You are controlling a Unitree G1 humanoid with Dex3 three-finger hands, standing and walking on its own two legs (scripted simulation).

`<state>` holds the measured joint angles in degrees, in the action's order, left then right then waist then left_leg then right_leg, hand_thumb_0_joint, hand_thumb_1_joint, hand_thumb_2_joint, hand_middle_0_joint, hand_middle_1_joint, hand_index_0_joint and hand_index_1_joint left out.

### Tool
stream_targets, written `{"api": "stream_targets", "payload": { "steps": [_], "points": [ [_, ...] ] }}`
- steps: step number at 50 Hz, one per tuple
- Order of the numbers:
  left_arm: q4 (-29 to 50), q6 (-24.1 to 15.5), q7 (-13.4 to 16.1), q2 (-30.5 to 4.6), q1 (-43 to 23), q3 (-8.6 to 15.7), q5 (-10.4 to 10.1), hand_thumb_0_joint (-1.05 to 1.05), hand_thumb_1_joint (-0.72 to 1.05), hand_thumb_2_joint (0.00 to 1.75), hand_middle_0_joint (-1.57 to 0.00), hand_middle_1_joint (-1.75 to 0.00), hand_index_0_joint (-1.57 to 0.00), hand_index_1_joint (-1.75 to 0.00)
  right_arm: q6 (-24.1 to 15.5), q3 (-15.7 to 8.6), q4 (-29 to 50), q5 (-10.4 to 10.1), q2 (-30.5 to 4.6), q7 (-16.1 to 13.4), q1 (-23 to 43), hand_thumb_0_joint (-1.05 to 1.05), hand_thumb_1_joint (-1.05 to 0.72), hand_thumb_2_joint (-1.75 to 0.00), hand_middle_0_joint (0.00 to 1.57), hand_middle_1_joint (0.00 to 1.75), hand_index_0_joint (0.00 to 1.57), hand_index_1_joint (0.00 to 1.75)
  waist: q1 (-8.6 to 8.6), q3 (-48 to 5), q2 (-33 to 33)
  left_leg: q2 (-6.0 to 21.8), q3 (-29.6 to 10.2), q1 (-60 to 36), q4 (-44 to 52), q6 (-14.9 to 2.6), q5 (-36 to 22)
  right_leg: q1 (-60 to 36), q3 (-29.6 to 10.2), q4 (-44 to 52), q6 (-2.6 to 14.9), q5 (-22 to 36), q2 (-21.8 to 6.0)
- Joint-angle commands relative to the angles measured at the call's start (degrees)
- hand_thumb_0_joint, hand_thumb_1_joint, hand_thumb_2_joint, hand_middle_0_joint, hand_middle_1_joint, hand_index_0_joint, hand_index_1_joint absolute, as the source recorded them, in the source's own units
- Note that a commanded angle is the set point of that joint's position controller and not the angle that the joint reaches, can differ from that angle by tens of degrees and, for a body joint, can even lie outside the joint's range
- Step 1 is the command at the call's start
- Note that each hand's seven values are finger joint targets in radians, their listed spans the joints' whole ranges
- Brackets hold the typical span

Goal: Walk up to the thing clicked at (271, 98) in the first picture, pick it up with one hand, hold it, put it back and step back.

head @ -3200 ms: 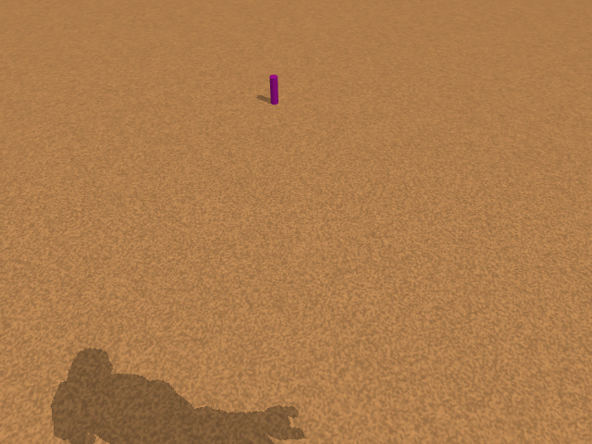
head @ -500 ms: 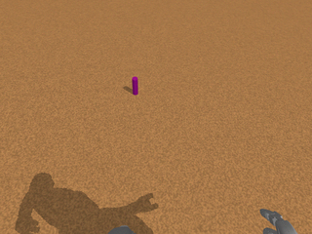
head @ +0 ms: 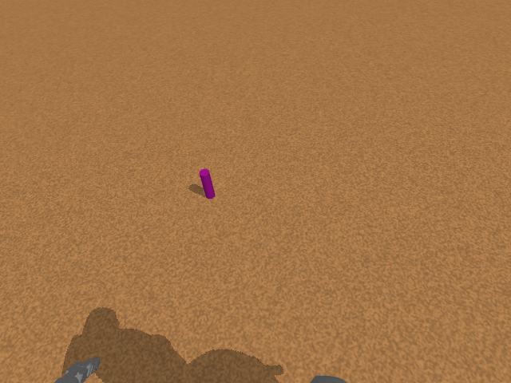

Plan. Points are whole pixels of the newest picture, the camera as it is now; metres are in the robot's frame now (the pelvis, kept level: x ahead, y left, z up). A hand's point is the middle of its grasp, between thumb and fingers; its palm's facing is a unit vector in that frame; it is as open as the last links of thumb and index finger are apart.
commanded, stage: walk up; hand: left
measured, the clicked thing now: (207, 184) +1.08 +0.26 -0.67
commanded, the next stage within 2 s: none
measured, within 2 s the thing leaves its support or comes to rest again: neither
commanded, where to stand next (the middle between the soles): +0.72 +0.07 m, yaw -1 degrees
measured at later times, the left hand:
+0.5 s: hand (89, 335) +0.25 +0.34 -0.15, palm faces -0.06 -0.93 -0.35, open 7.4 cm
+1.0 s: hand (118, 239) +0.44 +0.32 -0.12, palm faces -0.03 -0.91 -0.40, open 7.4 cm
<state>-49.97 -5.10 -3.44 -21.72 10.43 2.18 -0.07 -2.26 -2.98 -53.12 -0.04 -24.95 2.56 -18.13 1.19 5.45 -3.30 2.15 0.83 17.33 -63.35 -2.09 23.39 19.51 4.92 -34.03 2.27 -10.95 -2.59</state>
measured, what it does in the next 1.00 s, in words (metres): walks ahead: left foot, then right foot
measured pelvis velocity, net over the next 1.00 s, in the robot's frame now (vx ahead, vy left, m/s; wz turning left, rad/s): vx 0.38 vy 0.04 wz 0.00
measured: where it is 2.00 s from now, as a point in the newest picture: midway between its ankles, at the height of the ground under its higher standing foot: (252, 268)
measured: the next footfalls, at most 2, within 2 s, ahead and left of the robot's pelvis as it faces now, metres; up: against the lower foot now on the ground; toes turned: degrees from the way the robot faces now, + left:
left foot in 0.34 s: +0.28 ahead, +0.17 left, +0.00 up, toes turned +6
right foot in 0.76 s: +0.45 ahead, -0.10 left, +0.00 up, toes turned -6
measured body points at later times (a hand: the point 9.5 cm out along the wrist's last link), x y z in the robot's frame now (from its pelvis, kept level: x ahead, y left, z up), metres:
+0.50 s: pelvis +0.21 +0.05 +0.01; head +0.22 +0.08 +0.45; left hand +0.25 +0.39 -0.12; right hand +0.28 -0.27 -0.08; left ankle +0.24 +0.17 -0.73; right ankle +0.19 -0.09 -0.66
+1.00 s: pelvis +0.38 +0.04 +0.01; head +0.40 +0.02 +0.45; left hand +0.44 +0.36 -0.09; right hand +0.46 -0.28 -0.11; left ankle +0.46 +0.18 -0.69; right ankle +0.41 -0.10 -0.73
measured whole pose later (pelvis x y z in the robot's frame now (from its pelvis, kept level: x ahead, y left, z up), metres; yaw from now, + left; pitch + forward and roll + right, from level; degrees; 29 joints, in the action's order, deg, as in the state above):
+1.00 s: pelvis +0.38 +0.04 +0.01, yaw +0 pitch -3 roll -1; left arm -49.0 -4.7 -2.8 -23.3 17.1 1.9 0.9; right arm -2.0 -3.4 -50.2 0.7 -24.9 4.0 -14.9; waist -1.3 5.1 -3.2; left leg 4.5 1.3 26.3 -48.6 -0.7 20.6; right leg 14.1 4.7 -31.5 0.8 -14.4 -3.3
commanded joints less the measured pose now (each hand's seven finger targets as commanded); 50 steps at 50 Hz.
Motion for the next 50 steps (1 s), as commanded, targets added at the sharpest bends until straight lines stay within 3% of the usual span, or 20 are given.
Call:
{"api": "stream_targets", "payload": {
  "steps": [1,5,11,14,16,17,18,19,21,23,28,33,36,37,38,39,40,41,45,50],
  "points": [
    [2.34,-1.25,1.61,-16.4,4.32,4.77,-0.28,0.0,0.9,0.9,-0.2,-0.3,-0.2,-0.3,-1.44,-3.12,2.67,0.3,-10.81,0.47,-4.0,0.0,-0.9,-0.9,0.2,0.3,0.2,0.3,-1.43,-3.16,12.42,3.99,-3.28,12.18,2.02,0.56,-7.14,-7.48,-15.07,21.75,8.4,-7.88,-11.8],
    [3.99,-1.65,1.38,-17.56,3.55,5.34,0.32,0.0,0.9,0.9,-0.2,-0.3,-0.2,-0.3,-0.77,-3.81,3.55,1.24,-10.57,1.79,-0.31,0.0,-0.9,-0.9,0.2,0.3,0.2,0.3,-1.88,-0.56,11.47,5.07,-0.65,12.54,13.81,3.01,-9.66,-3.25,-12.16,25.01,10.01,-17.0,-12.5],
    [3.72,-1.4,1.0,-18.43,5.86,5.55,0.42,0.0,0.9,0.9,-0.2,-0.3,-0.2,-0.3,-1.83,-3.87,5.57,1.53,-9.06,2.55,6.64,0.0,-0.9,-0.9,0.2,0.3,0.2,0.3,-3.48,-1.25,10.07,4.67,1.0,8.66,27.18,2.51,-14.92,-5.92,-9.77,21.35,9.03,-15.27,-11.87],
    [4.22,-0.99,1.01,-19.42,3.11,5.43,0.64,0.0,0.9,0.9,-0.2,-0.3,-0.2,-0.3,-2.26,-4.42,4.55,1.32,-10.01,2.36,3.34,0.0,-0.9,-0.9,0.2,0.3,0.2,0.3,-0.42,-2.02,8.58,3.58,2.9,-0.86,28.97,1.55,-13.74,-1.48,-9.31,17.34,8.34,-16.65,-12.5],
    [3.85,-0.61,1.14,-16.52,4.8,4.04,0.92,0.0,0.9,0.9,-0.2,-0.3,-0.2,-0.3,-3.01,-5.18,2.77,1.48,-11.68,1.38,-2.75,0.0,-0.9,-0.9,0.2,0.3,0.2,0.3,3.28,-5.31,2.2,0.74,3.31,-13.05,33.72,-0.07,-9.42,1.38,-5.1,1.62,5.95,-1.03,-8.79],
    [3.97,-0.51,1.25,-13.09,7.13,2.88,0.54,0.0,0.9,0.9,-0.2,-0.3,-0.2,-0.3,-3.56,-6.32,1.35,1.95,-15.19,0.45,-8.99,0.0,-0.9,-0.9,0.2,0.3,0.2,0.3,5.53,-9.37,-9.2,7.08,-7.91,-20.8,40.1,-3.03,1.14,6.61,-0.45,-17.91,3.1,2.33,-3.56],
    [4.73,-0.35,1.25,-9.88,8.28,2.05,-0.28,0.0,0.9,0.9,-0.2,-0.3,-0.2,-0.3,-3.96,-7.17,3.28,1.96,-20.0,-0.12,-9.45,0.0,-0.9,-0.9,0.2,0.3,0.2,0.3,4.72,-7.92,-16.57,20.67,-35.0,-26.06,49.31,-8.34,4.78,22.12,-1.2,-29.48,-0.02,-16.84,5.69],
    [3.31,0.12,2.36,-15.69,6.31,2.94,0.19,0.0,0.9,0.9,-0.2,-0.3,-0.2,-0.3,-3.67,-7.26,3.7,-0.07,-20.63,-0.11,-7.98,0.0,-0.9,-0.9,0.2,0.3,0.2,0.3,4.44,-6.32,-7.58,23.93,-37.34,-20.27,49.44,-12.82,3.26,21.83,-7.8,-33.62,0.92,-19.23,1.56],
    [1.13,0.18,2.15,-15.73,8.25,2.65,-0.7,0.0,0.9,0.9,-0.2,-0.3,-0.2,-0.3,-3.63,-5.33,5.1,-0.22,-15.52,-0.68,-2.4,0.0,-0.9,-0.9,0.2,0.3,0.2,0.3,1.14,-3.72,-2.04,17.63,-20.66,-15.5,47.17,-9.99,-8.88,18.3,-11.17,-32.0,0.75,-11.83,-1.18],
    [-0.08,0.56,1.61,-15.63,9.71,2.91,-0.72,0.0,0.9,0.9,-0.2,-0.3,-0.2,-0.3,-3.83,-4.24,5.51,-0.2,-13.68,-0.87,0.03,0.0,-0.9,-0.9,0.2,0.3,0.2,0.3,-0.48,-2.48,-5.62,15.02,-12.13,-10.91,47.62,-8.94,-14.52,14.8,-9.28,-26.61,-0.03,-8.77,-3.37],
    [1.62,1.13,-0.06,-13.81,4.9,3.04,0.4,0.0,0.9,0.9,-0.2,-0.3,-0.2,-0.3,-4.01,-4.36,7.09,0.47,-14.29,-0.69,0.16,0.0,-0.9,-0.9,0.2,0.3,0.2,0.3,0.42,-0.52,-5.35,14.56,-6.63,-8.44,49.33,-11.76,-14.59,12.63,-4.71,-14.11,-2.25,-5.79,-4.52],
    [1.75,0.67,-0.51,-12.36,3.49,3.48,0.35,0.0,0.9,0.9,-0.2,-0.3,-0.2,-0.3,-3.5,-4.38,8.5,0.18,-14.41,-0.44,2.15,0.0,-0.9,-0.9,0.2,0.3,0.2,0.3,-0.61,-2.24,-4.98,12.03,-2.61,-4.84,44.56,-8.96,-14.57,1.7,-1.23,-2.34,-1.07,1.66,-1.74],
    [-0.49,-0.03,0.28,-13.85,9.33,4.6,0.64,0.0,0.9,0.9,-0.2,-0.3,-0.2,-0.3,-2.67,-3.55,9.41,-0.1,-12.16,-0.49,2.56,0.0,-0.9,-0.9,0.2,0.3,0.2,0.3,-4.26,-5.1,1.94,9.01,0.73,1.52,31.87,-6.07,-14.13,-13.74,0.47,2.99,-0.16,2.29,1.61],
    [-1.31,-0.52,0.96,-16.27,14.31,5.76,0.83,0.0,0.9,0.9,-0.2,-0.3,-0.2,-0.3,-2.64,-2.57,9.52,0.07,-9.87,-0.45,0.94,0.0,-0.9,-0.9,0.2,0.3,0.2,0.3,-6.96,-7.63,9.7,5.4,3.87,6.26,18.52,-4.58,-12.99,-21.73,-3.72,7.13,1.31,-4.88,-0.69],
    [-0.97,-1.15,1.88,-21.98,18.94,7.28,1.13,0.0,0.9,0.9,-0.2,-0.3,-0.2,-0.3,-2.68,-1.18,10.8,0.05,-5.68,-0.3,-0.62,0.0,-0.9,-0.9,0.2,0.3,0.2,0.3,-8.09,-9.33,22.21,-1.6,5.79,17.12,2.39,-1.64,3.81,-27.32,-27.5,14.68,5.71,-14.26,-15.57],
    [0.14,-1.13,1.94,-23.92,17.25,6.96,0.33,0.0,0.9,0.9,-0.2,-0.3,-0.2,-0.3,-2.08,-2.42,9.99,0.17,-10.3,-0.83,0.45,0.0,-0.9,-0.9,0.2,0.3,0.2,0.3,-7.66,-8.35,16.91,-2.08,0.59,22.21,-3.42,-0.57,8.55,-25.29,-43.75,20.24,13.03,-18.31,-23.38],
    [1.4,-0.94,2.02,-22.45,13.48,6.43,-0.45,0.0,0.9,0.9,-0.2,-0.3,-0.2,-0.3,-1.61,-3.13,9.01,0.32,-12.79,-1.18,2.41,0.0,-0.9,-0.9,0.2,0.3,0.2,0.3,-6.2,-4.65,10.18,1.67,-4.0,22.03,-5.39,-0.18,6.22,-18.91,-41.81,20.62,14.77,-19.55,-23.76],
    [2.29,-0.94,2.23,-20.87,10.77,6.19,-0.65,0.0,0.9,0.9,-0.2,-0.3,-0.2,-0.3,-1.67,-3.01,8.26,-0.36,-12.59,-1.04,2.14,0.0,-0.9,-0.9,0.2,0.3,0.2,0.3,-5.57,-3.28,8.91,2.82,-4.85,22.36,-4.92,-0.3,2.64,-17.92,-34.48,19.92,14.41,-15.0,-21.06],
    [3.49,-0.95,2.15,-17.82,6.89,4.94,0.38,0.0,0.9,0.9,-0.2,-0.3,-0.2,-0.3,-1.27,-3.09,5.17,0.15,-10.28,0.41,-2.26,0.0,-0.9,-0.9,0.2,0.3,0.2,0.3,-2.1,-2.91,13.48,3.53,-1.75,11.81,9.45,0.82,-0.84,-6.92,-14.87,17.23,10.58,-3.44,-12.76],
    [5.48,-1.03,1.64,-19.19,4.66,5.25,0.83,0.0,0.9,0.9,-0.2,-0.3,-0.2,-0.3,-1.49,-4.01,6.2,0.89,-10.21,1.66,1.16,0.0,-0.9,-0.9,0.2,0.3,0.2,0.3,-2.02,-3.16,14.06,3.35,1.01,5.5,21.89,1.55,-7.93,-1.0,-12.59,18.18,10.2,-17.47,-13.32]
  ]
}}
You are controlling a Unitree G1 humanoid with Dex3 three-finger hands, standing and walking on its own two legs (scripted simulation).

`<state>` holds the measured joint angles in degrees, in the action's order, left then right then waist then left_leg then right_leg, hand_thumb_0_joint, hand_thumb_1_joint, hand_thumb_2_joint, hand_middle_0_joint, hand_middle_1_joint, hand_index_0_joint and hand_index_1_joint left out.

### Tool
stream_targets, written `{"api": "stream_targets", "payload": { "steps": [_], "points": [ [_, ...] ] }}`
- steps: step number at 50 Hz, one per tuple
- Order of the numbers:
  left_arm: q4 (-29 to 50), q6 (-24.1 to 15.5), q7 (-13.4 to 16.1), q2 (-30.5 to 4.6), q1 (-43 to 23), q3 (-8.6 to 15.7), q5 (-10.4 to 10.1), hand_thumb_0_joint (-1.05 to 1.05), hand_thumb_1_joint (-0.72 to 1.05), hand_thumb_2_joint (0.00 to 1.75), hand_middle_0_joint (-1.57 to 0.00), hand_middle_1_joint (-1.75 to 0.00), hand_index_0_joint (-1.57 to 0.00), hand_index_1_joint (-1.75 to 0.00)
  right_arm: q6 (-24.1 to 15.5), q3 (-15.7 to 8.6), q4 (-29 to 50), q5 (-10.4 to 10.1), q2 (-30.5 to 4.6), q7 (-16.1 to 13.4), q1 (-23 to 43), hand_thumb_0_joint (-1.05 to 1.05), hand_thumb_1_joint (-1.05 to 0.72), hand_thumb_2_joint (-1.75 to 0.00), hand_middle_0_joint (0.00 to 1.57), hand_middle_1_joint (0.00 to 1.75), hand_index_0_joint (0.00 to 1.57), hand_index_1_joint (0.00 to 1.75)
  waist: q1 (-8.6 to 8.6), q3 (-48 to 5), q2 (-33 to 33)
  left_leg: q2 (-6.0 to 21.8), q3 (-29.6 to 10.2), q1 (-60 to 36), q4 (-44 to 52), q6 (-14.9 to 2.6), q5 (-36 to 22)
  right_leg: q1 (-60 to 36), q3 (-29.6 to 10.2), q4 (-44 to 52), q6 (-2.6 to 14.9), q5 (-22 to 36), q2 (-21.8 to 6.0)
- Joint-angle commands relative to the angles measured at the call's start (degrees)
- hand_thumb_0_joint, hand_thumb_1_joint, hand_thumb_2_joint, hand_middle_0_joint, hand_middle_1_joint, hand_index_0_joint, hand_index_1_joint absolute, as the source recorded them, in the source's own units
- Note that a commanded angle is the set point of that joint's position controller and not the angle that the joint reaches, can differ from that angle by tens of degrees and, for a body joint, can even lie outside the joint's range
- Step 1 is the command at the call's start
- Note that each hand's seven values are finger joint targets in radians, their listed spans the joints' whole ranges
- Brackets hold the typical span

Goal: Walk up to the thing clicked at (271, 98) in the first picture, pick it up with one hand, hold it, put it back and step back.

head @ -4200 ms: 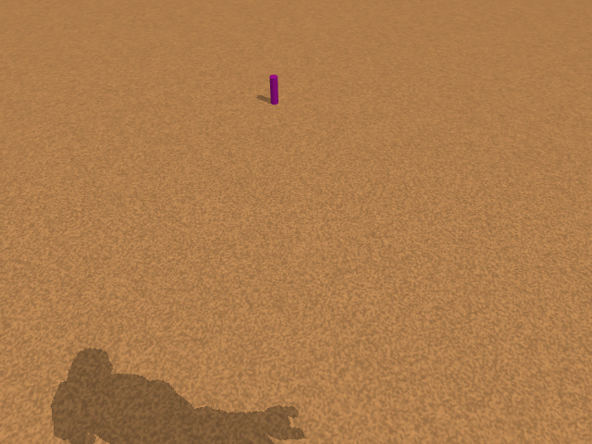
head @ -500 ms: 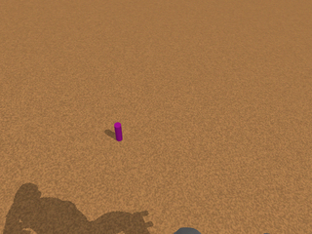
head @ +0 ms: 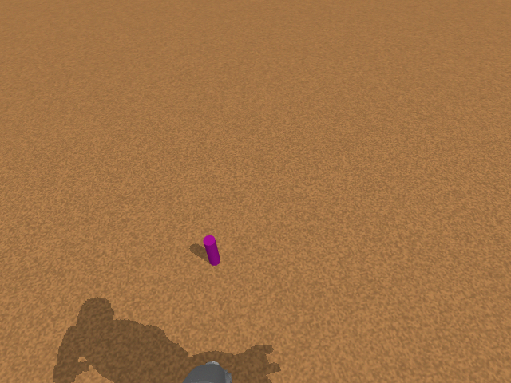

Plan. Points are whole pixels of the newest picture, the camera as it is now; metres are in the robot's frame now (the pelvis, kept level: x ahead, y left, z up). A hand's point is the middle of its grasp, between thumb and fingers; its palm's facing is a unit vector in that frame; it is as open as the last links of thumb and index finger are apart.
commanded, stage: walk up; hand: left
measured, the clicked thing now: (212, 250) +0.70 +0.22 -0.68
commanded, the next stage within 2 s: none
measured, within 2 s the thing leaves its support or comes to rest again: neither
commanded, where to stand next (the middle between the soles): +0.33 +0.03 m, yaw -1 degrees
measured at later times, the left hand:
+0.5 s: hand (117, 309) +0.27 +0.29 -0.13, palm faces -0.13 -0.91 -0.38, open 7.4 cm
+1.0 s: hand (129, 291) +0.32 +0.29 -0.17, palm faces -0.05 -0.93 -0.36, open 7.4 cm
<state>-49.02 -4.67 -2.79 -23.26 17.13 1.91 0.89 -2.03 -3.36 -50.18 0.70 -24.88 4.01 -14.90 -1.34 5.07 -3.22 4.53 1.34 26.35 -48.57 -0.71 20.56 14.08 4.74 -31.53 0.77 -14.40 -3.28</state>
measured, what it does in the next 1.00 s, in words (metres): walks ahead: left foot, then right foot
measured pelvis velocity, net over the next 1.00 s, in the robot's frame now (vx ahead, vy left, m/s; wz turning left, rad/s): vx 0.24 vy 0.03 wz -0.03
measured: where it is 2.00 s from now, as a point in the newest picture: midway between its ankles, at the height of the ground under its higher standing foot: (262, 369)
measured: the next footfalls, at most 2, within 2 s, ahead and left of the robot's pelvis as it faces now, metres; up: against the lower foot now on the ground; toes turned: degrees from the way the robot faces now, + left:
left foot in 0.10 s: +0.17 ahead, +0.15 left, +0.00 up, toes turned +5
right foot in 0.52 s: +0.30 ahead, -0.11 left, +0.00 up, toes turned -4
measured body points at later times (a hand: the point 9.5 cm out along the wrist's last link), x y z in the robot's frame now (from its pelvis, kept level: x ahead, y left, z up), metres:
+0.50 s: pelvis +0.17 +0.02 -0.01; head +0.19 +0.01 +0.44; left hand +0.28 +0.34 -0.11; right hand +0.15 -0.31 -0.12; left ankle +0.13 +0.15 -0.73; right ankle +0.27 -0.12 -0.73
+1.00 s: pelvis +0.24 +0.03 -0.02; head +0.26 +0.04 +0.43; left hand +0.33 +0.34 -0.15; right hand +0.32 -0.29 -0.13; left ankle +0.31 +0.15 -0.73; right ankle +0.26 -0.11 -0.73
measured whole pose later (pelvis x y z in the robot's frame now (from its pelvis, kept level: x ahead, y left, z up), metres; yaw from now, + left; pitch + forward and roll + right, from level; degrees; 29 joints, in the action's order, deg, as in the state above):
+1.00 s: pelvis +0.24 +0.03 -0.02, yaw -2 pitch -3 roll -1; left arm -57.1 0.3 0.0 -23.0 8.7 0.6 -0.5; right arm -0.5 -0.8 -56.1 0.6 -21.8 0.5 -8.2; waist -0.2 6.4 1.0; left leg 2.7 1.5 22.6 -41.8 0.2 16.3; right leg 18.9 1.2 -41.5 -0.3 -19.1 -2.0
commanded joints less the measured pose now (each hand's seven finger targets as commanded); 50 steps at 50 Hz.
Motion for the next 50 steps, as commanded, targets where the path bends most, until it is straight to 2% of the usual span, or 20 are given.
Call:
{"api": "stream_targets", "payload": {
  "steps": [1,3,5,6,7,13,18,24,25,26,27,28,33,36,40,42,43,44,48,50],
  "points": [
    [4.41,-1.22,0.88,-17.69,-2.06,5.37,-0.32,0.0,0.9,0.9,-0.2,-0.3,-0.2,-0.3,-1.86,-3.89,3.01,0.27,-10.27,0.24,-1.94,0.0,-0.9,-0.9,0.2,0.3,0.2,0.3,0.64,-2.28,13.16,0.09,1.8,-5.71,8.86,0.48,-5.49,6.51,-11.5,14.98,11.32,-16.26,-12.0],
    [4.93,-0.66,0.68,-16.91,-5.14,4.81,-0.24,0.0,0.9,0.9,-0.2,-0.3,-0.2,-0.3,-2.27,-4.71,1.08,0.44,-10.85,-0.05,-7.04,0.0,-0.9,-0.9,0.2,0.3,0.2,0.3,4.49,-3.06,9.07,-2.01,4.31,-17.51,12.37,0.3,-8.82,14.69,-8.69,9.19,9.03,-21.86,-9.93],
    [5.03,0.19,0.69,-12.43,-3.94,3.24,0.63,0.0,0.9,0.9,-0.2,-0.3,-0.2,-0.3,-2.76,-6.01,-1.32,0.82,-13.56,-1.18,-14.42,0.0,-0.9,-0.9,0.2,0.3,0.2,0.3,8.17,-4.54,-1.93,-2.0,0.16,-28.91,15.51,-1.39,3.08,24.95,-4.58,-8.21,6.49,-25.62,-5.49],
    [5.16,0.29,0.64,-7.66,-1.93,1.96,-0.08,0.0,0.9,0.9,-0.2,-0.3,-0.2,-0.3,-3.38,-6.83,-0.49,1.28,-18.12,-1.93,-16.55,0.0,-0.9,-0.9,0.2,0.3,0.2,0.3,8.69,-3.59,-15.98,11.67,-25.5,-28.96,30.42,-5.55,22.19,31.63,-0.36,-29.91,2.44,-18.23,2.7],
    [4.47,0.59,1.53,-11.67,-1.93,2.73,-0.47,0.0,0.9,0.9,-0.2,-0.3,-0.2,-0.3,-3.64,-6.86,2.01,0.16,-20.98,-2.11,-13.02,0.0,-0.9,-0.9,0.2,0.3,0.2,0.3,7.67,-1.12,-10.97,20.75,-42.77,-22.62,39.92,-11.69,29.72,34.19,-6.77,-35.91,2.6,-16.08,3.26],
    [-1.06,0.66,0.51,-13.75,2.38,3.76,-0.68,0.0,0.9,0.9,-0.2,-0.3,-0.2,-0.3,-4.35,-4.08,3.25,-0.21,-14.69,-2.76,-4.38,0.0,-0.9,-0.9,0.2,0.3,0.2,0.3,2.0,-0.76,-5.92,12.18,-13.25,-15.4,32.9,-11.52,-4.47,20.33,-7.09,-24.88,0.12,-4.92,-3.33],
    [2.04,1.13,-0.87,-11.82,-4.85,3.81,-0.22,0.0,0.9,0.9,-0.2,-0.3,-0.2,-0.3,-4.26,-4.09,3.82,-0.12,-15.23,-2.65,-6.39,0.0,-0.9,-0.9,0.2,0.3,0.2,0.3,3.64,0.03,-4.9,11.02,-8.47,-15.99,32.8,-12.27,-8.74,17.0,-3.86,-13.47,0.16,-1.09,-2.88],
    [-0.41,-0.13,-0.05,-11.22,1.45,4.57,-0.36,0.0,0.9,0.9,-0.2,-0.3,-0.2,-0.3,-2.76,-3.23,5.54,-0.5,-13.27,-2.43,-3.88,0.0,-0.9,-0.9,0.2,0.3,0.2,0.3,-0.87,-5.07,-0.12,7.04,-1.38,-9.97,16.82,-8.01,-16.96,-5.86,1.14,1.98,1.22,4.4,3.25],
    [-1.66,-0.62,0.64,-13.61,5.21,5.58,-0.17,0.0,0.9,0.9,-0.2,-0.3,-0.2,-0.3,-2.7,-1.99,5.65,-0.72,-9.99,-2.53,-6.37,0.0,-0.9,-0.9,0.2,0.3,0.2,0.3,-2.63,-7.74,7.68,3.69,1.21,-5.24,5.85,-5.93,-16.04,-14.67,-3.41,4.84,2.51,1.65,1.8],
    [-0.96,-1.02,1.78,-18.15,7.17,6.56,0.3,0.0,0.9,0.9,-0.2,-0.3,-0.2,-0.3,-2.71,-0.14,6.62,-1.14,-5.25,-2.94,-7.44,0.0,-0.9,-0.9,0.2,0.3,0.2,0.3,-3.31,-10.66,20.33,-1.5,4.87,3.38,-9.5,-2.35,-3.97,-19.55,-23.97,10.37,6.71,2.23,-13.41],
    [0.22,-0.76,1.94,-20.48,5.79,6.55,-0.62,0.0,0.9,0.9,-0.2,-0.3,-0.2,-0.3,-1.81,-1.18,5.7,-1.02,-9.36,-3.58,-6.76,0.0,-0.9,-0.9,0.2,0.3,0.2,0.3,-3.21,-8.71,17.4,-4.56,1.4,10.08,-14.23,-1.52,10.82,-18.09,-38.69,14.77,14.4,1.83,-21.63],
    [1.02,-0.45,2.0,-19.12,3.74,6.01,-1.29,0.0,0.9,0.9,-0.2,-0.3,-0.2,-0.3,-1.02,-2.2,4.49,-0.41,-11.87,-4.16,-5.66,0.0,-0.9,-0.9,0.2,0.3,0.2,0.3,-2.26,-5.37,10.46,-1.2,-3.23,8.94,-17.55,-1.22,11.93,-11.84,-35.85,12.91,16.46,3.34,-21.88],
    [2.23,0.13,2.86,-14.93,-3.46,3.89,-0.6,0.0,0.9,0.9,-0.2,-0.3,-0.2,-0.3,-0.1,-1.6,-0.15,-0.77,-9.24,-3.58,-9.11,0.0,-0.9,-0.9,0.2,0.3,0.2,0.3,1.81,-4.03,14.16,-0.1,-1.18,0.28,-7.07,0.09,3.61,0.58,-12.37,9.09,11.59,16.92,-10.62],
    [1.9,0.59,3.29,-13.59,-5.45,3.17,-0.14,0.0,0.9,0.9,-0.2,-0.3,-0.2,-0.3,0.25,-1.33,-1.5,-0.79,-7.73,-3.73,-5.94,0.0,-0.9,-0.9,0.2,0.3,0.2,0.3,1.06,-5.14,13.76,-0.75,0.31,-6.58,2.61,1.06,-0.93,5.46,-9.67,5.4,11.09,22.51,-10.64],
    [1.96,2.24,3.43,-13.02,-10.36,2.09,-1.24,0.0,0.9,0.9,-0.2,-0.3,-0.2,-0.3,-0.12,-2.0,-2.91,-0.4,-8.94,-4.37,-4.26,0.0,-0.9,-0.9,0.2,0.3,0.2,0.3,3.61,-6.53,10.93,-2.77,1.5,-16.74,13.06,-0.46,-11.63,12.62,-10.0,-1.82,7.43,11.29,-9.8],
    [1.05,3.38,3.33,-9.1,-7.81,1.03,-1.9,0.0,0.9,0.9,-0.2,-0.3,-0.2,-0.3,-0.67,-2.62,-1.56,0.64,-13.96,-4.57,0.12,0.0,-0.9,-0.9,0.2,0.3,0.2,0.3,1.34,-5.44,-2.57,8.55,-16.74,-13.02,24.07,-4.09,-8.42,15.05,-6.11,-9.86,1.98,-4.53,-2.47],
    [-1.0,4.19,3.82,-10.65,-5.5,1.38,-2.19,0.0,0.9,0.9,-0.2,-0.3,-0.2,-0.3,-0.71,-2.7,-0.47,-0.44,-16.62,-4.41,4.51,0.0,-0.9,-0.9,0.2,0.3,0.2,0.3,0.46,-5.89,-7.17,15.1,-24.44,-6.51,28.56,-10.36,-1.87,8.99,-3.35,-15.39,1.03,-15.86,1.64],
    [-3.1,4.49,3.92,-12.44,-5.55,2.0,-1.68,0.0,0.9,0.9,-0.2,-0.3,-0.2,-0.3,-0.52,-2.66,-0.64,-0.18,-15.89,-4.27,7.04,0.0,-0.9,-0.9,0.2,0.3,0.2,0.3,0.33,-5.25,-5.01,14.63,-24.87,-3.35,28.52,-11.84,0.03,5.79,-5.23,-17.95,0.74,-16.97,0.61],
    [-7.58,3.61,3.54,-10.37,-2.92,1.66,-1.38,0.0,0.9,0.9,-0.2,-0.3,-0.2,-0.3,-0.19,-0.74,-2.04,-0.5,-11.76,-4.4,11.61,0.0,-0.9,-0.9,0.2,0.3,0.2,0.3,-2.05,-6.56,-7.49,7.17,-11.82,-3.57,21.64,-5.51,-7.12,-0.66,-4.45,-3.31,1.48,-2.73,0.36],
    [-7.25,3.21,3.36,-12.11,-7.96,1.51,-0.74,0.0,0.9,0.9,-0.2,-0.3,-0.2,-0.3,0.39,0.3,-3.07,-0.89,-9.15,-4.18,10.59,0.0,-0.9,-0.9,0.2,0.3,0.2,0.3,0.71,-6.02,-1.92,3.74,-9.7,-4.03,22.35,-2.41,2.3,1.16,-10.81,3.12,2.31,-6.24,-3.1]
  ]
}}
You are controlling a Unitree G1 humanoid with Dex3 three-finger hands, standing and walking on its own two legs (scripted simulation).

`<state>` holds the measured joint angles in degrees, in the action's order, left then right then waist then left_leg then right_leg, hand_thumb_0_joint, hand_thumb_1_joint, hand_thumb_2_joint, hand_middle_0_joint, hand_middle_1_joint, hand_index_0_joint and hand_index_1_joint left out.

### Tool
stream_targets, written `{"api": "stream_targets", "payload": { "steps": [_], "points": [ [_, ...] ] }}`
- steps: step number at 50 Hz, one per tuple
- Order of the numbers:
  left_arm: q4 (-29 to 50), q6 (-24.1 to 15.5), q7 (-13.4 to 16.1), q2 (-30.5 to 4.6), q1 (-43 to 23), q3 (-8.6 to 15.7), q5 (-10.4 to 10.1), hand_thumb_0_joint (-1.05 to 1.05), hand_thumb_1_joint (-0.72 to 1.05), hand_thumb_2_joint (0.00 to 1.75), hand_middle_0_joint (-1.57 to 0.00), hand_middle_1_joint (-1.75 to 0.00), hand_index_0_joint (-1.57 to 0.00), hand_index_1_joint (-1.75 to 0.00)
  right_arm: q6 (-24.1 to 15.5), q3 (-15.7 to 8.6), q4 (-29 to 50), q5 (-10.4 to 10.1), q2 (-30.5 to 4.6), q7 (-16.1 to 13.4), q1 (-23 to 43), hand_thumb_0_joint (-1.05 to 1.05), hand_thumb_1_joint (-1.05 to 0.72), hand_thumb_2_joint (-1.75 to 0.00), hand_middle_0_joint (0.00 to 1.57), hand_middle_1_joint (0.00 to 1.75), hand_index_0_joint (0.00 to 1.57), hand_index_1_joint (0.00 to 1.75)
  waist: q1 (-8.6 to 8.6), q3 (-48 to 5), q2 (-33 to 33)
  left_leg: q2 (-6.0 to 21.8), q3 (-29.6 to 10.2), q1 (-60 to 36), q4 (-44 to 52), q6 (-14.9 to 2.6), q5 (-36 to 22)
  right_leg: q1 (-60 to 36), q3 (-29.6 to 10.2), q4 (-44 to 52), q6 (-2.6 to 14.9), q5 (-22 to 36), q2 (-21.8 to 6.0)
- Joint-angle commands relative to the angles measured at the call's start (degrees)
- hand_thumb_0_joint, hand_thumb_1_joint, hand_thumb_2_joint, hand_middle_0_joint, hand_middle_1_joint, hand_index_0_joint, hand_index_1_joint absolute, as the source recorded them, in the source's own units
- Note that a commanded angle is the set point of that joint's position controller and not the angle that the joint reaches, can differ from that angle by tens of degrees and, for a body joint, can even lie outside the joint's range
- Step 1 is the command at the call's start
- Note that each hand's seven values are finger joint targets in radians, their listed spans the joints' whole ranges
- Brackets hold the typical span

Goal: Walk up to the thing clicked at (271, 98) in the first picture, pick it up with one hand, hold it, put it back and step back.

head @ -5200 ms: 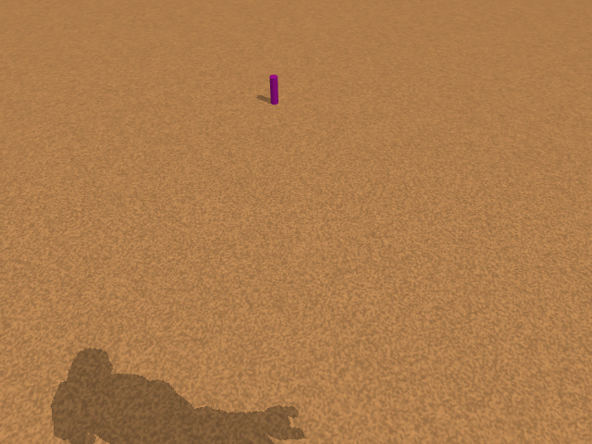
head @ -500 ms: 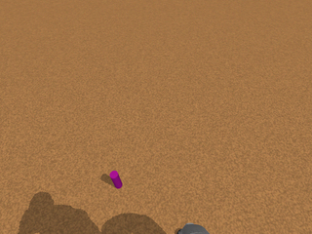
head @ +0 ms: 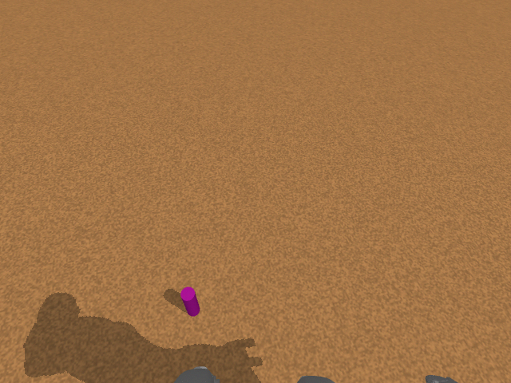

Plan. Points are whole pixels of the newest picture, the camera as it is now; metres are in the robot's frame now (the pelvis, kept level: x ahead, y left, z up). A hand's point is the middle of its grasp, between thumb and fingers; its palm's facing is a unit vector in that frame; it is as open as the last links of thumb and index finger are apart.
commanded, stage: walk up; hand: left
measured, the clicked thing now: (190, 302) +0.46 +0.21 -0.66
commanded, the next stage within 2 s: stand in 1.18 s
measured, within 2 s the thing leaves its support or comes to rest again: neither
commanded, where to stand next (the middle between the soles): +0.10 +0.00 m, yaw +1 degrees
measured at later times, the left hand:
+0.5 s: hand out of the picture +0.10 +0.25 -0.12, palm faces +0.01 -0.94 -0.34, open 7.4 cm
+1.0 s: hand out of the picture +0.10 +0.26 -0.13, palm faces -0.02 -0.95 -0.33, open 7.4 cm
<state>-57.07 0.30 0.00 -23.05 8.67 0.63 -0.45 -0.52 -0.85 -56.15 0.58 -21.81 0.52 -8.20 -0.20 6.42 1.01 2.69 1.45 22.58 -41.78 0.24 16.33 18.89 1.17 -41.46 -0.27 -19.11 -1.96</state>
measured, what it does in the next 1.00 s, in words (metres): stands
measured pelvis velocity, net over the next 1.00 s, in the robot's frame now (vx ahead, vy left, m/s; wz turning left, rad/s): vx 0.03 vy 0.00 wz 0.01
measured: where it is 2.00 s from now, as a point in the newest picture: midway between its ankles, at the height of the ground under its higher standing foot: outside the picture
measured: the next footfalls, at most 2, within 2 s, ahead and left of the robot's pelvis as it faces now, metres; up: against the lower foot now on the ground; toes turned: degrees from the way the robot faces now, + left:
none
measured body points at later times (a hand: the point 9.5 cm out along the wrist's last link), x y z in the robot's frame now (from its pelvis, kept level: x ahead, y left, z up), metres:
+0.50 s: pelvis +0.02 +0.00 +0.03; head +0.03 -0.01 +0.48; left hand +0.10 +0.30 -0.10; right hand +0.14 -0.30 -0.10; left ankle +0.07 +0.13 -0.71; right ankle +0.03 -0.14 -0.71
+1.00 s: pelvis +0.03 +0.00 +0.03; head +0.04 +0.01 +0.48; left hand +0.10 +0.31 -0.10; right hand +0.10 -0.30 -0.10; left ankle +0.07 +0.13 -0.71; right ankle +0.03 -0.14 -0.71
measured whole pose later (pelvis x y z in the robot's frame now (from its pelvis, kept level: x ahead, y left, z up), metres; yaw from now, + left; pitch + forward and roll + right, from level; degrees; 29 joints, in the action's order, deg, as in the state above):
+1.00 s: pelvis +0.03 +0.00 +0.03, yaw +1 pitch -2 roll +0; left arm -67.0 0.3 -0.9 -20.1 4.7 0.4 0.3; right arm -0.4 -0.1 -67.4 0.4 -19.8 0.7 -4.6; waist 0.8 3.3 0.0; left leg 1.3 1.6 10.5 -19.6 0.3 7.2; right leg 6.4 2.0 -18.6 -2.2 -10.2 -2.8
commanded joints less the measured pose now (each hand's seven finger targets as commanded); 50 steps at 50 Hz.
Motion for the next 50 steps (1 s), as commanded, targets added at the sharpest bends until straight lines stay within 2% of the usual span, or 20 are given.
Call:
{"api": "stream_targets", "payload": {
  "steps": [1,2,4,6,8,11,14,16,22,24,26,28,32,35,37,50],
  "points": [
    [0.94,-1.72,0.35,-12.47,-2.35,2.56,0.75,0.0,0.9,0.9,-0.2,-0.3,-0.2,-0.3,-0.93,-2.29,1.86,-0.81,-12.63,-0.63,3.73,0.0,-0.9,-0.9,0.2,0.3,0.2,0.3,0.68,-5.99,-5.03,4.94,-9.88,-2.33,17.16,-2.73,10.83,-0.79,-7.99,13.94,3.6,-4.26,-4.93],
    [0.71,-1.76,0.22,-12.05,-3.31,2.24,0.6,0.0,0.9,0.9,-0.2,-0.3,-0.2,-0.3,-0.96,-2.28,0.95,-0.66,-12.91,-0.57,4.2,0.0,-0.9,-0.9,0.2,0.3,0.2,0.3,0.51,-5.65,-5.07,5.12,-10.22,-4.43,17.55,-2.6,10.69,0.45,-7.42,14.22,3.38,-4.83,-4.68],
    [-1.02,-2.05,0.17,-11.26,-2.61,1.64,0.17,0.0,0.9,0.9,-0.2,-0.3,-0.2,-0.3,-1.21,-1.89,-0.14,-0.59,-12.77,-0.41,6.17,0.0,-0.9,-0.9,0.2,0.3,0.2,0.3,-0.15,-6.79,-5.14,5.61,-10.37,-7.06,17.66,-2.98,6.59,-0.46,-6.23,15.57,2.89,-1.38,-4.08],
    [-2.38,-2.47,0.18,-11.08,-2.92,1.54,0.23,0.0,0.9,0.9,-0.2,-0.3,-0.2,-0.3,-1.53,-1.36,-1.33,-0.82,-12.34,-0.32,6.88,0.0,-0.9,-0.9,0.2,0.3,0.2,0.3,-0.12,-8.99,-3.44,5.78,-9.4,-8.79,17.41,-3.17,-0.66,-4.12,-5.52,16.76,2.61,4.97,-4.47],
    [-3.35,-2.8,0.23,-11.28,-3.52,1.51,0.12,0.0,0.9,0.9,-0.2,-0.3,-0.2,-0.3,-1.79,-0.99,-2.54,-1.27,-11.72,-0.38,6.95,0.0,-0.9,-0.9,0.2,0.3,0.2,0.3,-0.04,-10.97,-1.39,5.05,-7.27,-12.45,15.93,-2.66,-10.94,-5.95,-5.85,17.53,2.31,12.28,-5.52],
    [-4.34,-2.6,0.33,-10.91,-5.22,1.39,-0.18,0.0,0.9,0.9,-0.2,-0.3,-0.2,-0.3,-1.64,-1.02,-4.22,-1.32,-11.74,-0.49,7.93,0.0,-0.9,-0.9,0.2,0.3,0.2,0.3,0.23,-10.12,-1.13,5.12,-6.52,-14.11,17.69,-2.27,-14.75,-6.5,-5.27,19.5,1.72,14.49,-5.96],
    [-5.78,-2.42,0.27,-10.24,-5.42,1.22,-0.09,0.0,0.9,0.9,-0.2,-0.3,-0.2,-0.3,-1.3,-1.01,-5.28,-1.42,-11.21,-0.44,9.59,0.0,-0.9,-0.9,0.2,0.3,0.2,0.3,-0.16,-9.56,0.14,5.02,-6.23,-15.67,19.12,-2.05,-13.94,-6.72,-5.28,22.15,1.4,13.5,-6.36],
    [-5.96,-2.35,0.21,-10.14,-6.76,1.26,0.05,0.0,0.9,0.9,-0.2,-0.3,-0.2,-0.3,-1.14,-1.04,-6.24,-1.3,-11.1,-0.42,9.39,0.0,-0.9,-0.9,0.2,0.3,0.2,0.3,0.18,-9.47,1.05,4.78,-5.83,-16.07,20.36,-1.71,-13.07,-7.46,-5.54,23.77,1.31,12.78,-6.77],
    [-6.76,-2.09,0.1,-9.63,-8.05,1.55,0.29,0.0,0.9,0.9,-0.2,-0.3,-0.2,-0.3,-1.14,-0.91,-7.77,-0.96,-10.57,-0.33,10.24,0.0,-0.9,-0.9,0.2,0.3,0.2,0.3,-0.07,-8.74,0.72,4.99,-5.73,-15.76,23.77,-0.85,-11.9,-9.8,-4.69,26.27,0.92,11.56,-6.64],
    [-6.98,-1.94,0.03,-9.63,-8.07,1.59,0.42,0.0,0.9,0.9,-0.2,-0.3,-0.2,-0.3,-1.15,-0.95,-7.87,-0.79,-10.69,-0.33,10.62,0.0,-0.9,-0.9,0.2,0.3,0.2,0.3,-0.2,-8.12,0.09,4.87,-5.82,-14.81,24.89,-0.78,-9.18,-10.08,-4.56,26.81,0.79,10.72,-6.53],
    [-7.06,-1.91,-0.02,-9.44,-7.72,1.61,0.44,0.0,0.9,0.9,-0.2,-0.3,-0.2,-0.3,-1.27,-1.01,-7.94,-0.76,-10.7,-0.32,10.51,0.0,-0.9,-0.9,0.2,0.3,0.2,0.3,-0.29,-8.3,-0.64,5.08,-5.99,-15.2,25.43,-0.69,-9.83,-10.56,-4.21,26.68,0.8,10.47,-6.29],
    [-6.92,-1.83,-0.02,-9.48,-8.14,1.71,0.48,0.0,0.9,0.9,-0.2,-0.3,-0.2,-0.3,-1.23,-0.99,-7.94,-0.6,-10.59,-0.31,10.47,0.0,-0.9,-0.9,0.2,0.3,0.2,0.3,-0.1,-7.32,-0.79,4.89,-6.26,-13.82,26.35,-0.57,-6.89,-10.42,-4.27,27.22,0.78,9.11,-6.1],
    [-6.54,-1.78,-0.1,-9.27,-8.21,1.95,0.54,0.0,0.9,0.9,-0.2,-0.3,-0.2,-0.3,-1.55,-0.96,-8.07,-0.53,-10.52,-0.43,9.5,0.0,-0.9,-0.9,0.2,0.3,0.2,0.3,-0.13,-9.44,-1.8,5.27,-6.1,-14.07,26.32,-0.62,-10.32,-12.86,-4.09,26.52,0.87,11.63,-6.14],
    [-6.55,-1.47,-0.15,-9.22,-8.25,1.98,0.54,0.0,0.9,0.9,-0.2,-0.3,-0.2,-0.3,-1.59,-1.04,-7.9,-0.37,-10.7,-0.46,9.38,0.0,-0.9,-0.9,0.2,0.3,0.2,0.3,-0.06,-7.78,-2.77,5.39,-7.08,-12.0,28.07,-0.63,-5.61,-12.65,-3.77,25.97,0.9,9.74,-5.83],
    [-6.45,-1.48,-0.21,-9.02,-7.28,1.94,0.61,0.0,0.9,0.9,-0.2,-0.3,-0.2,-0.3,-1.64,-1.09,-7.61,-0.28,-10.99,-0.46,9.31,0.0,-0.9,-0.9,0.2,0.3,0.2,0.3,-0.41,-8.73,-2.87,5.75,-7.31,-12.51,28.03,-1.01,-5.33,-13.05,-3.69,26.01,0.89,9.92,-5.76],
    [-6.81,-1.5,-0.16,-8.78,-7.19,2.06,0.65,0.0,0.9,0.9,-0.2,-0.3,-0.2,-0.3,-1.48,-1.31,-7.45,-0.43,-10.74,-0.51,7.56,0.0,-0.9,-0.9,0.2,0.3,0.2,0.3,0.5,-8.53,-1.62,4.97,-7.3,-12.69,26.98,-0.94,-7.11,-12.81,-3.49,26.11,0.69,11.7,-5.94]
  ]
}}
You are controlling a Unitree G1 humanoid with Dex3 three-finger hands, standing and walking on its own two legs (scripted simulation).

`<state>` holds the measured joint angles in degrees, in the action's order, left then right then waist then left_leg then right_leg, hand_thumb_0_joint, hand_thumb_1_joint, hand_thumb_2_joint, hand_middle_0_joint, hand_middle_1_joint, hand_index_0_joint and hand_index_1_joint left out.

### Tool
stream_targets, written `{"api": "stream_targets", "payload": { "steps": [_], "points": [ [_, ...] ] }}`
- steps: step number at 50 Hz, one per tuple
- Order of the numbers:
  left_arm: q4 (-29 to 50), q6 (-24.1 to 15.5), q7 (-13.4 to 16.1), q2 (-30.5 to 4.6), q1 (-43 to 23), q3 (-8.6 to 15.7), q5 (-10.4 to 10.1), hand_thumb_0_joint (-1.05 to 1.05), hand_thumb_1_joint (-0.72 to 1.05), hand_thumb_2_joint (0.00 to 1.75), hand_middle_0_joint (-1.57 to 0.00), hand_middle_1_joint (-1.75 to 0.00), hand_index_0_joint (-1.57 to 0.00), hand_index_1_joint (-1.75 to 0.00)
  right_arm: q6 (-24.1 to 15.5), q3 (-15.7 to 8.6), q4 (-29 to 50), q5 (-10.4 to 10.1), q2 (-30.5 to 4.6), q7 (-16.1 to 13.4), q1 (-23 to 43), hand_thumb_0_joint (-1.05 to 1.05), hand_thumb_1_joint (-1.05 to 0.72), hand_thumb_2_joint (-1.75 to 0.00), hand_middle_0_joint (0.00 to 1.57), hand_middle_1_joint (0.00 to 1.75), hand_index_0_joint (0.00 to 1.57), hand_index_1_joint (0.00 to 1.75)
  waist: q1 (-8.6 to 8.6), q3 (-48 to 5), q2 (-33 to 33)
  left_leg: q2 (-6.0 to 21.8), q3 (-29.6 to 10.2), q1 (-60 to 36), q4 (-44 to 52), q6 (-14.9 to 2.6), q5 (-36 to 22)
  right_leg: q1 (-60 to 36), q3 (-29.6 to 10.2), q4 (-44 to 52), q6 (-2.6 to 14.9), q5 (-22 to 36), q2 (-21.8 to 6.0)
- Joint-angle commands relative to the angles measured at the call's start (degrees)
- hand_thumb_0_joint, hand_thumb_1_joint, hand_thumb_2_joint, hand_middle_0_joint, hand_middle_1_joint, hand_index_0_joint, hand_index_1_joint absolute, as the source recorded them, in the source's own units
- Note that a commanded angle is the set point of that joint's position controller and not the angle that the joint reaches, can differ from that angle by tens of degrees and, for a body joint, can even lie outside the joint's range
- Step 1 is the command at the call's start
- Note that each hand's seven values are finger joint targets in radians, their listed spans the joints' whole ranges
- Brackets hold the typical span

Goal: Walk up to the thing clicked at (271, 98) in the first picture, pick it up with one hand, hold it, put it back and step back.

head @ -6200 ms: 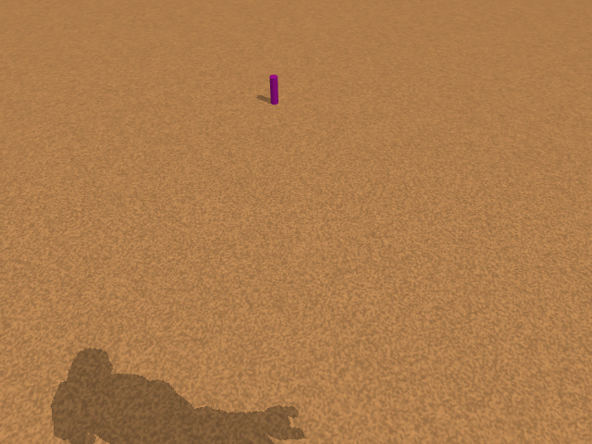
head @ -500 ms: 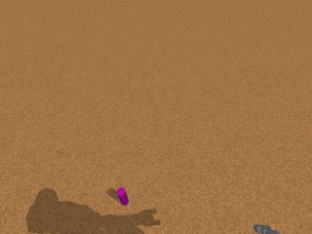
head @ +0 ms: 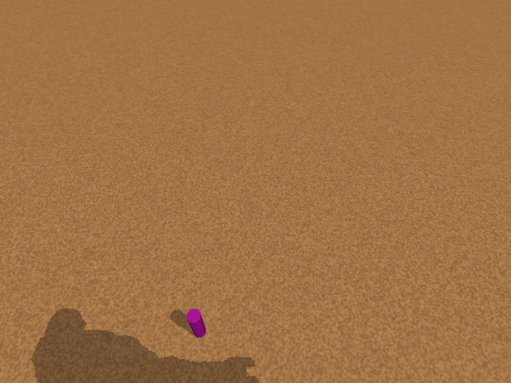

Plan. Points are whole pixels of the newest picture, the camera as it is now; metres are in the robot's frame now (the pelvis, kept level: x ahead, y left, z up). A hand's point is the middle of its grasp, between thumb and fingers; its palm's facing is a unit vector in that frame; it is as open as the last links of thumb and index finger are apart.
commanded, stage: walk up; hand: left
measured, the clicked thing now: (196, 323) +0.43 +0.20 -0.70
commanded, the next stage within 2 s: stand in 0.18 s
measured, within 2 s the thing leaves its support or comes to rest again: neither
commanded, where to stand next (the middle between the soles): +0.07 +0.00 m, yaw +0 degrees
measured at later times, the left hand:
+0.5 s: hand out of the picture +0.09 +0.25 -0.16, palm faces -0.03 -0.94 -0.33, open 7.4 cm
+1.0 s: hand out of the picture +0.11 +0.25 -0.16, palm faces -0.03 -0.94 -0.34, open 7.4 cm
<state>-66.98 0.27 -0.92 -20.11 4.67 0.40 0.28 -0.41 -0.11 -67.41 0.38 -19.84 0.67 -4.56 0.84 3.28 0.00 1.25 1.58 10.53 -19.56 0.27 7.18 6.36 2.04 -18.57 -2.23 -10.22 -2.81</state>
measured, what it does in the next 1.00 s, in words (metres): stands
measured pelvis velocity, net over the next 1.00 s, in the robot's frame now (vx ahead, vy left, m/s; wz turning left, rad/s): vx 0.03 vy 0.00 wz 0.00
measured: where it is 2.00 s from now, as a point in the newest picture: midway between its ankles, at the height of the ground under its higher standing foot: outside the picture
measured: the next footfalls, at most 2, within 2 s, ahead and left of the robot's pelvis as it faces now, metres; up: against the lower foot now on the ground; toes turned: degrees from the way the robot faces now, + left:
none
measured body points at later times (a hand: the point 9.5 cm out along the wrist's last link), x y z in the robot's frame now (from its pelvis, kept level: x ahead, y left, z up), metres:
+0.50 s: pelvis +0.02 +0.00 +0.00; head +0.03 +0.00 +0.45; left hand +0.09 +0.30 -0.14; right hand +0.11 -0.31 -0.13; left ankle +0.04 +0.12 -0.75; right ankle +0.00 -0.14 -0.75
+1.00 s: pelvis +0.03 +0.00 +0.00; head +0.04 +0.00 +0.45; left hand +0.11 +0.30 -0.13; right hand +0.11 -0.31 -0.13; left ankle +0.04 +0.12 -0.75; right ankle +0.00 -0.14 -0.75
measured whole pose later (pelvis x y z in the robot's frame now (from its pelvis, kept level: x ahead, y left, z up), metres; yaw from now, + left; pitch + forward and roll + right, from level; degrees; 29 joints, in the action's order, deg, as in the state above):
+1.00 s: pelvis +0.03 +0.00 +0.00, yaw +0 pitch -2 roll +0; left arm -64.6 -0.2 -0.2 -20.1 5.6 0.0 0.7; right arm -0.3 -0.2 -65.6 0.6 -19.9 0.3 -4.2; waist 0.5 2.7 0.0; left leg 1.3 1.5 7.5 -18.8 0.7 9.2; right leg 2.9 2.3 -17.0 -2.1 -12.0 -2.8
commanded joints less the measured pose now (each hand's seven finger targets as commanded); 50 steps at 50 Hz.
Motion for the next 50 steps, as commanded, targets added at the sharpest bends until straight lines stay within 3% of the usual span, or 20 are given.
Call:
{"api": "stream_targets", "payload": {
  "steps": [1,7,8,10,14,20,24,30,43,50],
  "points": [
    [3.17,-1.49,0.8,-11.79,-3.03,2.28,-0.06,0.0,0.9,0.9,-0.2,-0.3,-0.2,-0.3,-1.57,-2.12,3.69,-0.23,-12.64,-0.72,3.87,0.0,-0.9,-0.9,0.2,0.3,0.2,0.3,-0.58,-5.9,-0.01,6.59,-7.24,-1.6,4.57,-1.03,0.83,-0.02,-4.41,3.14,2.75,2.96,-5.12],
    [3.17,-1.57,0.95,-11.56,-2.97,2.26,-0.08,0.0,0.9,0.9,-0.2,-0.3,-0.2,-0.3,-1.44,-2.22,3.66,-0.31,-12.3,-0.74,3.73,0.0,-0.9,-0.9,0.2,0.3,0.2,0.3,-0.46,-6.52,0.14,6.46,-6.37,-3.4,3.28,-0.97,-4.25,-0.12,-4.27,3.53,2.45,5.01,-5.36],
    [3.15,-1.59,0.98,-11.57,-2.74,2.25,-0.13,0.0,0.9,0.9,-0.2,-0.3,-0.2,-0.3,-1.33,-2.15,3.82,-0.37,-12.32,-0.7,4.22,0.0,-0.9,-0.9,0.2,0.3,0.2,0.3,-0.65,-5.91,0.01,6.36,-6.38,-3.25,3.36,-0.92,-4.04,0.34,-4.2,3.68,2.28,5.02,-5.3],
    [3.27,-1.62,1.06,-11.25,-1.78,1.96,0.53,0.0,0.9,0.9,-0.2,-0.3,-0.2,-0.3,-1.13,-2.32,4.1,0.22,-12.61,-0.83,3.94,0.0,-0.9,-0.9,0.2,0.3,0.2,0.3,-0.37,-5.28,-0.23,6.43,-6.83,-3.33,4.31,-0.79,1.9,1.87,-4.21,4.02,2.32,-0.07,-5.16],
    [3.84,-1.77,1.14,-11.69,-1.73,1.98,0.51,0.0,0.9,0.9,-0.2,-0.3,-0.2,-0.3,-1.08,-2.34,4.54,0.23,-12.31,-0.64,4.09,0.0,-0.9,-0.9,0.2,0.3,0.2,0.3,-0.39,-4.25,-0.18,6.25,-6.93,-2.38,4.44,-0.66,1.94,2.53,-4.21,3.98,2.29,-1.19,-5.26],
    [4.51,-2.32,1.25,-11.78,-0.97,1.91,0.42,0.0,0.9,0.9,-0.2,-0.3,-0.2,-0.3,-1.36,-2.34,4.8,0.17,-12.25,-0.62,3.95,0.0,-0.9,-0.9,0.2,0.3,0.2,0.3,-0.57,-6.19,0.35,6.71,-6.38,-5.05,2.17,-0.98,-7.56,1.06,-4.28,4.14,2.17,4.6,-5.75],
    [4.79,-2.16,1.28,-11.97,-1.04,2.08,0.4,0.0,0.9,0.9,-0.2,-0.3,-0.2,-0.3,-1.41,-2.26,4.84,0.17,-12.41,-0.82,3.7,0.0,-0.9,-0.9,0.2,0.3,0.2,0.3,-0.63,-6.82,-0.4,6.8,-5.91,-5.16,2.15,-0.93,-9.33,-0.98,-4.3,3.55,2.31,7.52,-6.04],
    [4.84,-1.93,1.38,-12.0,-1.11,2.09,0.37,0.0,0.9,0.9,-0.2,-0.3,-0.2,-0.3,-1.22,-2.17,4.9,0.02,-12.28,-0.9,3.99,0.0,-0.9,-0.9,0.2,0.3,0.2,0.3,-0.78,-5.61,0.38,6.7,-6.18,-4.76,2.96,-0.68,-7.58,-0.66,-3.86,3.95,2.23,4.87,-5.71],
    [5.28,-1.89,1.54,-12.03,-1.29,2.11,0.31,0.0,0.9,0.9,-0.2,-0.3,-0.2,-0.3,-1.39,-2.18,5.0,0.05,-12.3,-1.01,3.3,0.0,-0.9,-0.9,0.2,0.3,0.2,0.3,-0.8,-6.35,0.57,7.19,-5.88,-6.26,2.48,-0.87,-12.37,-2.18,-3.56,3.79,2.28,8.7,-5.97],
    [5.49,-1.86,1.48,-11.91,-0.99,2.08,0.42,0.0,0.9,0.9,-0.2,-0.3,-0.2,-0.3,-1.29,-2.17,5.17,0.15,-12.38,-1.1,2.83,0.0,-0.9,-0.9,0.2,0.3,0.2,0.3,-0.75,-5.58,0.08,6.87,-5.37,-5.55,2.71,-0.91,-9.98,-2.32,-3.85,4.54,2.34,7.98,-6.11]
  ]
}}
